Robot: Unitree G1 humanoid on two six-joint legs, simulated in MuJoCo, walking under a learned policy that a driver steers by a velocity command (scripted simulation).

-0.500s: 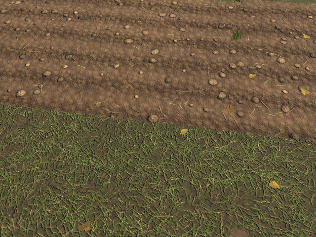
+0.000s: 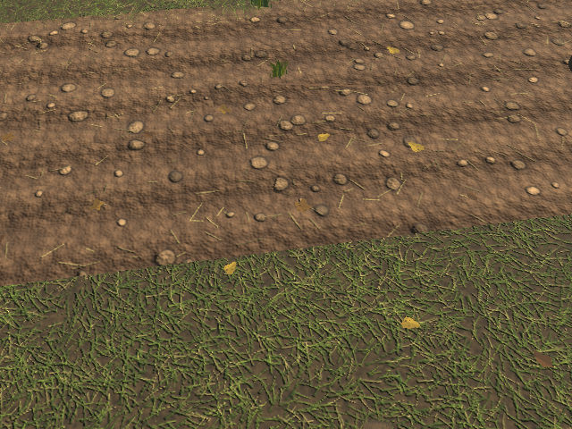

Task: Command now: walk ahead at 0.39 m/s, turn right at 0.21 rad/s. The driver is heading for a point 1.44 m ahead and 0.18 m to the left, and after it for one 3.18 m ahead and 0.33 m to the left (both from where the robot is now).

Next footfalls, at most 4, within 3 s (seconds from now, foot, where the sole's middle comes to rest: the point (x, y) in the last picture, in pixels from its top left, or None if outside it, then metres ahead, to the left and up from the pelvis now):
0.20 right None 0.24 -0.14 -0.79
0.78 left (250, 387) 0.64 0.09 -0.97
1.20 right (332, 302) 0.88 -0.17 -0.97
1.70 left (266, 254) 1.07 0.03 -0.97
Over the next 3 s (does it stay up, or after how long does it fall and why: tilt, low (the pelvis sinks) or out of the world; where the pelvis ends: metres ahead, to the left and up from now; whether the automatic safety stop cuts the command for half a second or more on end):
stays up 1.22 0.17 -0.19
